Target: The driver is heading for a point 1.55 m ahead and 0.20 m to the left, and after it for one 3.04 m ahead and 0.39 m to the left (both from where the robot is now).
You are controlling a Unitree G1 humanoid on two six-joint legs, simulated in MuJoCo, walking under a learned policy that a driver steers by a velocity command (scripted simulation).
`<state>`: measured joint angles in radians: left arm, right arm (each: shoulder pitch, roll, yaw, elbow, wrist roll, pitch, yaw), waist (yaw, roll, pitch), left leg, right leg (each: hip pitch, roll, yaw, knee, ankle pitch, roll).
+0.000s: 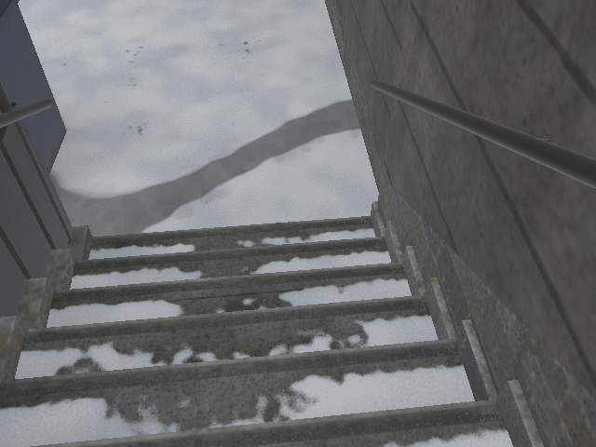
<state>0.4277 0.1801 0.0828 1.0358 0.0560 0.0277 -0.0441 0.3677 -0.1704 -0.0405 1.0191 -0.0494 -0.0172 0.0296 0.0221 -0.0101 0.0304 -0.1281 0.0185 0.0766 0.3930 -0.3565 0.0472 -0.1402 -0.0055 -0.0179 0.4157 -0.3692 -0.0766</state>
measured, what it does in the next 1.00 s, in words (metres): goes down: right foot 0.17 m lower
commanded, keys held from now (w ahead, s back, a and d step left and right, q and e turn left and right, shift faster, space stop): w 1.00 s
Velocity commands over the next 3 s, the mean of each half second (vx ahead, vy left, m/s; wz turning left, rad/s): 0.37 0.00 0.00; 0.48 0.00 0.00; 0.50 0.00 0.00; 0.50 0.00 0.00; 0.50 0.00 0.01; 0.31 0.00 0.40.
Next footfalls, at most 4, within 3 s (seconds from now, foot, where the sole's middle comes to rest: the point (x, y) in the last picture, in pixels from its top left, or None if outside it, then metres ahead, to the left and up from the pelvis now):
0.54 right None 0.29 -0.09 -0.96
1.02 left None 0.57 0.16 -1.13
1.62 right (325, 391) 0.88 -0.05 -1.30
2.08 left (264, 332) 1.20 0.18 -1.47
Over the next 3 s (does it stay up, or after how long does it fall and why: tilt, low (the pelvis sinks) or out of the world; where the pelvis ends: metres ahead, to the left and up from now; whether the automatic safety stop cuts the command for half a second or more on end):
stays up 1.50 0.05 -0.89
